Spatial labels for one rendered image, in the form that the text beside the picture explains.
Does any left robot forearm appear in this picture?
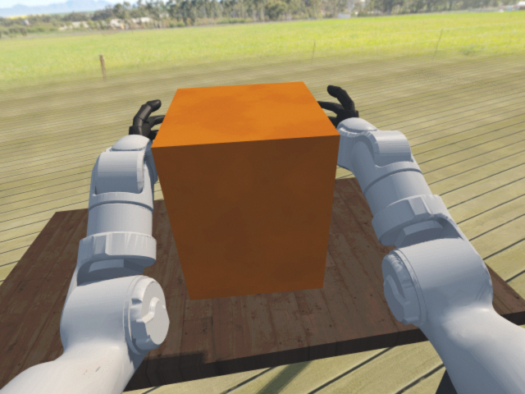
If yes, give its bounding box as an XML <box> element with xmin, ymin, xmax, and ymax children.
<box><xmin>60</xmin><ymin>135</ymin><xmax>158</xmax><ymax>345</ymax></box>

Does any robot left hand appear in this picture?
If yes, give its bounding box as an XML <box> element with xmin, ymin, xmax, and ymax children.
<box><xmin>129</xmin><ymin>99</ymin><xmax>166</xmax><ymax>142</ymax></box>

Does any robot right hand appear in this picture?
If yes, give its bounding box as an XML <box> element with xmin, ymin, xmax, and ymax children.
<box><xmin>317</xmin><ymin>85</ymin><xmax>358</xmax><ymax>127</ymax></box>

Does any right robot forearm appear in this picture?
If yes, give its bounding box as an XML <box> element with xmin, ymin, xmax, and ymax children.
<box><xmin>336</xmin><ymin>117</ymin><xmax>493</xmax><ymax>301</ymax></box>

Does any carton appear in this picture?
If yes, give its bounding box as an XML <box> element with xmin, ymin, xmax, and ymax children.
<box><xmin>151</xmin><ymin>81</ymin><xmax>340</xmax><ymax>300</ymax></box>

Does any right robot upper arm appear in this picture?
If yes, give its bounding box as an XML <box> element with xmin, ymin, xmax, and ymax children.
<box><xmin>381</xmin><ymin>236</ymin><xmax>525</xmax><ymax>394</ymax></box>

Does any left robot upper arm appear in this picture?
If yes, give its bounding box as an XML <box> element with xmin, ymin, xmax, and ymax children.
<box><xmin>0</xmin><ymin>275</ymin><xmax>169</xmax><ymax>394</ymax></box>

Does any table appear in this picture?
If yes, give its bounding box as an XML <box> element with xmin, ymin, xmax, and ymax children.
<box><xmin>0</xmin><ymin>177</ymin><xmax>525</xmax><ymax>394</ymax></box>

